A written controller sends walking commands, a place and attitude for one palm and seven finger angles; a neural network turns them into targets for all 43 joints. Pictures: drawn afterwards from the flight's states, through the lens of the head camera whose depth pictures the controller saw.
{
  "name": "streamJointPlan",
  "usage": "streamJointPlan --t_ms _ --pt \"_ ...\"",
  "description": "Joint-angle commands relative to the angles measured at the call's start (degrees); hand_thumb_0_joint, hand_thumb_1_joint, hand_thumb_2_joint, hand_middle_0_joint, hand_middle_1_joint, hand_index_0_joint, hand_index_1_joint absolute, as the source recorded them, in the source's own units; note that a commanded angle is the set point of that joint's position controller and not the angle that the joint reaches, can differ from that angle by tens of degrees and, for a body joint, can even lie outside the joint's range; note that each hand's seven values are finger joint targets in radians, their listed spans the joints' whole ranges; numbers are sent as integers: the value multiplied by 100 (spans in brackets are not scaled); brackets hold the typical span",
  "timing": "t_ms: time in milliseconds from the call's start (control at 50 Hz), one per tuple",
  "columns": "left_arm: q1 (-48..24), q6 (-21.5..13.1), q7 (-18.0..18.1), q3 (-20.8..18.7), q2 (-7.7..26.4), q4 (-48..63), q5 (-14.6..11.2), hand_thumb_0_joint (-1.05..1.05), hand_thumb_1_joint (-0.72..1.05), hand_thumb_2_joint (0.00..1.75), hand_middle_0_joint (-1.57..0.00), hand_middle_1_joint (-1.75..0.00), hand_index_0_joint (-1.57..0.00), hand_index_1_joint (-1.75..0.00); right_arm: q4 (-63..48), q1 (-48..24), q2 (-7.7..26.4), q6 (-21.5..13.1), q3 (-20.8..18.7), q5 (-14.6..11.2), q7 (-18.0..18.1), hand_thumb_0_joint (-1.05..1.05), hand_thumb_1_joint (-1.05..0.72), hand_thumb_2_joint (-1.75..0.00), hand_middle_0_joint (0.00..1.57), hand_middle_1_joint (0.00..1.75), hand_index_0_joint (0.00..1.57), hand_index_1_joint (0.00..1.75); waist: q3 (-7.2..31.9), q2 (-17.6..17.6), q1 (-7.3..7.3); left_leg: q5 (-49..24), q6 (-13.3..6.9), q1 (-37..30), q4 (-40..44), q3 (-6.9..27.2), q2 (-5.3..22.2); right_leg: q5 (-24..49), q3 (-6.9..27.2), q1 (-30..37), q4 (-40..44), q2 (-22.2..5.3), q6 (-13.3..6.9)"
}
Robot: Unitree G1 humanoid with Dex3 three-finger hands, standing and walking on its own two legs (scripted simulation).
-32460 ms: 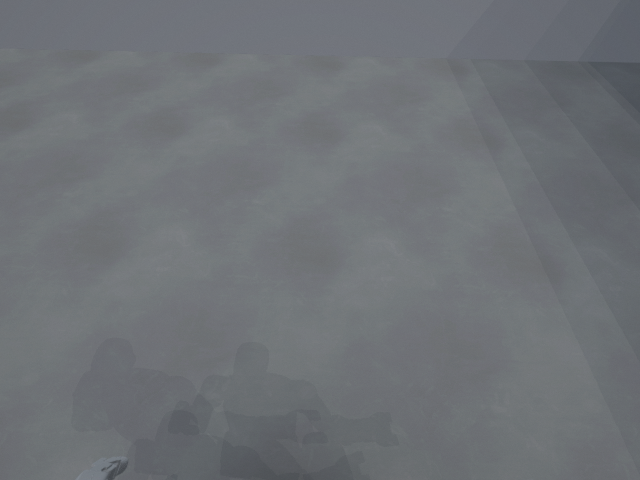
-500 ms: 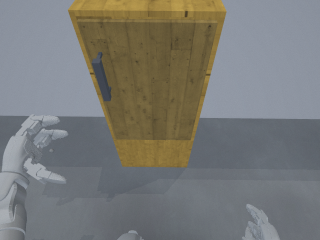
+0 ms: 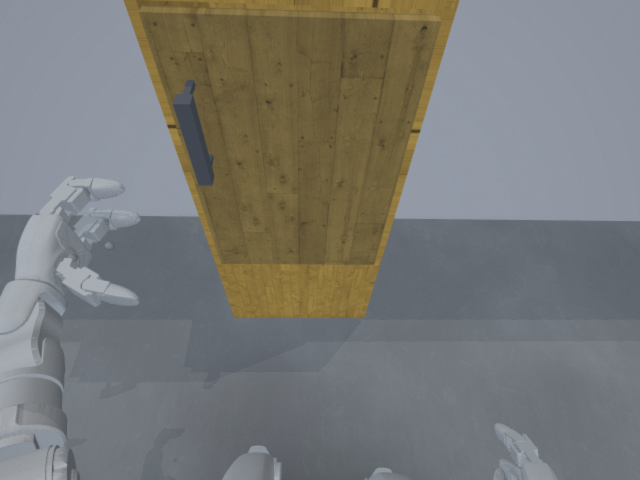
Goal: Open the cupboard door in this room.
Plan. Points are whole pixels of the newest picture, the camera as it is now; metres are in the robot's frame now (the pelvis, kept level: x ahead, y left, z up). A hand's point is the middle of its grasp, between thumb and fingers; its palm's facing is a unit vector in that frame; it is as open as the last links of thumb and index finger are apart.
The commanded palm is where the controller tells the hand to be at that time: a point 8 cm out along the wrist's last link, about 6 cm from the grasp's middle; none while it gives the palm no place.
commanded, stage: move the hooked fingers beside the handle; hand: left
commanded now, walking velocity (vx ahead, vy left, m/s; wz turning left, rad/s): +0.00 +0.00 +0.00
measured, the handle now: (198, 135) +0.59 +0.22 +0.07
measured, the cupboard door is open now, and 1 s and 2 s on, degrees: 0 0 0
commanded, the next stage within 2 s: none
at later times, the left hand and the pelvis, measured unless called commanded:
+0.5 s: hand (126, 205) +0.43 +0.27 +0.08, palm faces +0.04 -1.00 +0.01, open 14.0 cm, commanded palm +0.40 +0.32 +0.08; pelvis +0.00 +0.01 -0.01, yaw -1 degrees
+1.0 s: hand (140, 168) +0.50 +0.28 +0.08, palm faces +0.04 -1.00 +0.00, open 14.0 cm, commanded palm +0.48 +0.32 +0.07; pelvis +0.00 +0.01 -0.03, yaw -2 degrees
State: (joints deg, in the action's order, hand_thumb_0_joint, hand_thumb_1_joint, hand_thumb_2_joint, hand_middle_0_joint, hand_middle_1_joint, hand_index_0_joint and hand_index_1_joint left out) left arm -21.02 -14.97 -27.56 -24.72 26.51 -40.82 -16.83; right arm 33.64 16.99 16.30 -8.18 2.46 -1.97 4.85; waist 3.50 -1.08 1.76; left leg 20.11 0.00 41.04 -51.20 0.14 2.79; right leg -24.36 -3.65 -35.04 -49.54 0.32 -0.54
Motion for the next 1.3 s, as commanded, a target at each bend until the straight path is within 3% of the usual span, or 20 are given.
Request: streamJointPlan --t_ms 0,20,100,280,340,420,460,500,560,660,720,760,860,980,1000,1080,1120,1180,1220,1280 --pt "-1921 -449 116 -321 1558 1232 -22 0 -50 30 -30 -120 -30 -120 -698 176 874 -180 -376 -18 22 0 -90 -90 20 30 20 30 1929 -603 -1 -875 -134 -1628 690 179 -214 1142 140 98 668 223 -82" --pt "-1850 -461 129 -395 1576 1112 -64 0 -50 30 -30 -120 -30 -120 -698 225 883 -159 -391 -8 17 0 -90 -90 20 30 20 30 1920 -322 -2 -911 -162 -1548 645 169 -214 1198 153 174 669 257 -82" --pt "-2241 -477 178 -439 1745 711 37 0 -50 30 -30 -120 -30 -120 -600 316 923 -40 -383 -19 13 0 -90 -90 20 30 20 30 1730 -347 90 -714 -159 -1301 655 154 -198 1051 159 25 668 235 -55" --pt "-2791 -694 149 -483 1921 308 168 0 -50 30 -30 -120 -30 -120 -479 564 951 152 -424 27 -37 0 -90 -90 20 30 20 30 2184 -640 140 -1135 -141 -1552 468 187 -164 1357 134 -137 498 274 -85" --pt "-3117 -666 141 -443 1982 30 216 0 -50 30 -30 -120 -30 -120 -434 620 971 231 -425 16 -33 0 -90 -90 20 30 20 30 2093 -453 237 -1067 -175 -1366 424 177 -153 1355 148 -198 488 281 -65" --pt "-3236 -696 174 -597 2187 -181 263 0 -50 30 -30 -120 -30 -120 -446 702 997 338 -432 42 -57 0 -90 -90 20 30 20 30 2186 -449 203 -1144 -186 -1319 357 166 -166 1403 160 -176 438 297 -83" --pt "-3475 -735 166 -596 2259 -427 324 0 -50 30 -30 -120 -30 -120 -402 720 981 393 -423 41 -54 0 -90 -90 20 30 20 30 2111 -405 276 -1030 -196 -1137 312 125 -160 1381 196 -196 438 279 -47" --pt "-3755 -837 165 -550 2309 -374 404 0 -50 30 -30 -120 -30 -120 -393 749 987 421 -437 49 -66 0 -90 -90 20 30 20 30 2285 -715 290 -1088 -178 -1345 276 163 -148 1315 184 -375 380 286 -67" --pt "-3872 -864 138 -572 2382 -792 422 0 -50 30 -30 -120 -30 -120 -346 798 1005 502 -423 49 -67 0 -90 -90 20 30 20 30 2149 -501 360 -998 -194 -1138 210 163 -133 1279 197 -445 372 303 -54" --pt "-4639 -837 160 -354 2433 -1149 579 0 -50 30 -30 -120 -30 -120 -240 899 1038 578 -394 65 -46 0 -90 -90 20 30 20 30 2155 -696 541 -718 -195 -1085 138 238 -108 914 199 -837 346 285 -45" --pt "-4851 -847 197 -632 2868 -1408 624 0 -50 30 -30 -120 -30 -120 -194 1008 1096 616 -381 92 -30 0 -90 -90 20 30 20 30 2319 -512 557 -797 -223 -869 2 246 -99 1007 237 -741 258 306 -46" --pt "-4989 -879 187 -592 2910 -1382 689 0 -50 30 -30 -120 -30 -120 -199 1056 1073 643 -375 101 -48 0 -90 -90 20 30 20 30 2646 -756 552 -990 -211 -988 -66 223 -98 1169 258 -698 203 299 -28" --pt "-5115 -737 160 -810 3412 -1832 808 0 -50 30 -30 -120 -30 -120 -176 1210 1135 769 -346 104 -44 0 -90 -90 20 30 20 30 2564 -593 622 -955 -248 -572 -198 188 -70 1204 301 -710 167 318 7" --pt "-5621 -791 179 -718 3476 -1576 919 0 -50 30 -30 -120 -30 -120 -115 1416 1154 867 -354 162 -67 0 -90 -90 20 30 20 30 3011 -1239 691 -1364 -184 -1197 -259 313 -10 1227 183 -1136 65 352 -38" --pt "-5566 -775 190 -711 3406 -1613 915 0 -50 30 -30 -120 -30 -120 -83 1459 1159 885 -370 176 -80 0 -90 -90 20 30 20 30 3027 -1158 726 -1473 -185 -1319 -257 346 10 1264 146 -1214 84 365 -36" --pt "-5552 -555 201 -609 3352 -2098 977 0 -50 30 -30 -120 -30 -120 -49 1549 1172 992 -339 164 -90 0 -90 -90 20 30 20 30 2568 -865 842 -1261 -218 -952 -238 328 18 1156 131 -1314 166 373 0" --pt "-5881 -519 258 -681 3565 -2127 1027 0 -50 30 -30 -120 -30 -120 -30 1591 1198 1004 -304 176 -58 0 -90 -90 20 30 20 30 2438 -884 898 -1156 -243 -782 -252 320 6 1088 158 -1322 178 372 -10" --pt "-5895 -633 346 -946 3967 -1886 1144 0 -50 30 -30 -120 -30 -120 -64 1700 1202 1034 -313 232 -77 0 -90 -90 20 30 20 30 3029 -1191 774 -1582 -199 -1079 -331 351 27 1322 136 -1234 54 377 -29" --pt "-5607 -727 331 -831 3641 -1738 1090 0 -50 30 -30 -120 -30 -120 -98 1748 1169 1078 -340 259 -140 0 -90 -90 20 30 20 30 3254 -1354 712 -2078 -145 -1548 -337 399 48 1559 66 -1310 -3 421 -69" --pt "-5302 -625 291 -703 3363 -1850 1024 0 -50 30 -30 -120 -30 -120 -117 1713 1170 1176 -362 234 -188 0 -90 -90 20 30 20 30 2977 -1244 736 -1926 -138 -1511 -266 367 63 1452 31 -1396 102 424 -32"
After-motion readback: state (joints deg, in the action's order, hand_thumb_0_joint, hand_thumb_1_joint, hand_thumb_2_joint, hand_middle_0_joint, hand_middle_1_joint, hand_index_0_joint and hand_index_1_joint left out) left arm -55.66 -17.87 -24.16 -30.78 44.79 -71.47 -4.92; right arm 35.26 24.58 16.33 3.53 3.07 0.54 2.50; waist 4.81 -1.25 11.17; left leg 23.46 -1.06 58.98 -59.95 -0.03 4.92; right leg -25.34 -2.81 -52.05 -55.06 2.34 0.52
